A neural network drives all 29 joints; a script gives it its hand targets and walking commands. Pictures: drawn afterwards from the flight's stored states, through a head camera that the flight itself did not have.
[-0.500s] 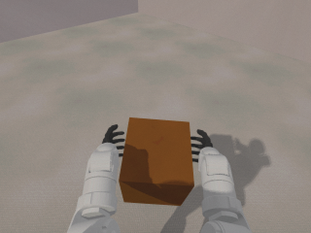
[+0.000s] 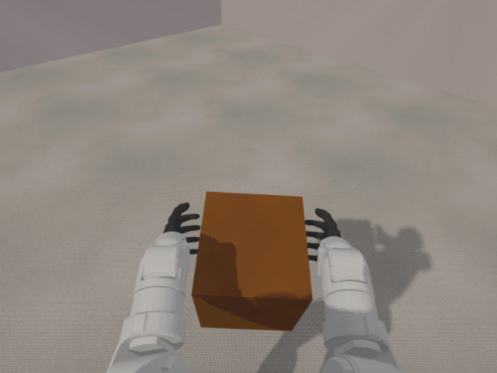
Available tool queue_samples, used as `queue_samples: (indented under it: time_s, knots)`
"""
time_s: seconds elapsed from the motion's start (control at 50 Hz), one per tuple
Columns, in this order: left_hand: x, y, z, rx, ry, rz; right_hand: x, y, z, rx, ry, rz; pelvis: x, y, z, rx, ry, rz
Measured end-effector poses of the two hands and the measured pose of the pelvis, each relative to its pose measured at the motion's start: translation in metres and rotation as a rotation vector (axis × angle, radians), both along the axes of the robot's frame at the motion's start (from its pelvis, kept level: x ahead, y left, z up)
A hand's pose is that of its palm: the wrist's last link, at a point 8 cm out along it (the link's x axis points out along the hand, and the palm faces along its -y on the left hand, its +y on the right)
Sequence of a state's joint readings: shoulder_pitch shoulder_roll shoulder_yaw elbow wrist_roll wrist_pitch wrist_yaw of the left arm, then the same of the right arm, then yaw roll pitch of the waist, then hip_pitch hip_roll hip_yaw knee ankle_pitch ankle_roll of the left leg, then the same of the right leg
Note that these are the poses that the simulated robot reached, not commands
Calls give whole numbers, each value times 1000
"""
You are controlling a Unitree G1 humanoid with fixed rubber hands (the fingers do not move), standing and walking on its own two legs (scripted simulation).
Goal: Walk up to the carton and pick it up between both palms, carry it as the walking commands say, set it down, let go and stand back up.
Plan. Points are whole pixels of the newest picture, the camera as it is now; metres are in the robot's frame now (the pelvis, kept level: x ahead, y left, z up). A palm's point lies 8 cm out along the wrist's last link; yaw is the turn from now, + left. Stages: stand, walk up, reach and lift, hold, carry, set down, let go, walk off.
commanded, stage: carry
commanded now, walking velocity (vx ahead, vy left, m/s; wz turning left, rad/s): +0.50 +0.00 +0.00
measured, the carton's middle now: (250, 263) +0.33 +0.01 -0.02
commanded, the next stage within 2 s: none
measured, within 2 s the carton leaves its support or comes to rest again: neither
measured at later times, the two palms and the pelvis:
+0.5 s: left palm (159, 186) +0.40 +0.18 +0.11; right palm (302, 187) +0.40 -0.08 +0.12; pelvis +0.10 +0.04 +0.00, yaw +1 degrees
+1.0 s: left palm (150, 156) +0.49 +0.22 +0.11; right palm (278, 153) +0.50 -0.04 +0.13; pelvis +0.19 +0.07 +0.02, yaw +1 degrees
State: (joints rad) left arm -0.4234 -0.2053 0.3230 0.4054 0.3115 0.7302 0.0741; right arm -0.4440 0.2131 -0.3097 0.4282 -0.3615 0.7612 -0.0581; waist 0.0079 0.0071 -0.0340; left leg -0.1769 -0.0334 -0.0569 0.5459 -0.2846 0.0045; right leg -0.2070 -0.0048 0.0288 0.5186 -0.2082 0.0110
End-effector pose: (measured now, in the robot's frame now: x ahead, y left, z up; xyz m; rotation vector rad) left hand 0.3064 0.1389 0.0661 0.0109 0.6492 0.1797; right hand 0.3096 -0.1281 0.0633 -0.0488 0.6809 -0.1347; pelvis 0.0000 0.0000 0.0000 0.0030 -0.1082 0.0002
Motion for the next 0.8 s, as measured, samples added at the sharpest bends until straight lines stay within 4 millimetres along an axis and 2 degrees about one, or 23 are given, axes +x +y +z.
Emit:
queue_samples:
  time_s: [0.08, 0.18, 0.24, 0.3, 0.38, 0.44, 0.5, 0.66, 0.8]
  knots:
    - [1, 7, 5, -21, -3, -10, 2, 8, 8, -24, -4, -10, 3, 8, 2, -8, 20, 13]
    - [14, 32, 23, -10, -57, 11, 16, 35, 26, -21, -58, -27, 13, 31, -4, -34, 58, 13]
    - [19, 45, 25, -11, 4, 42, 24, 49, 33, -35, 3, -5, 26, 37, 6, -39, 81, 11]
    - [32, 49, 35, -39, 21, 60, 39, 54, 44, -56, 22, -16, 39, 40, 14, -41, 120, 8]
    - [59, 45, 46, -49, -5, 63, 65, 51, 56, -46, -3, -47, 61, 40, 13, -40, 189, 4]
    - [77, 41, 46, -47, -23, 63, 82, 47, 56, -24, -26, -66, 80, 39, 4, -28, 205, 8]
    - [92, 41, 45, -39, 5, 52, 95, 47, 54, -11, -6, -87, 97, 42, 3, -38, 212, 9]
    - [126, 65, 41, -40, 44, 79, 132, 73, 54, -33, 24, -73, 135, 62, 2, -47, 213, 13]
    - [151, 70, 41, -40, 62, 82, 158, 77, 52, -31, 40, -71, 160, 65, 5, -49, 237, 14]
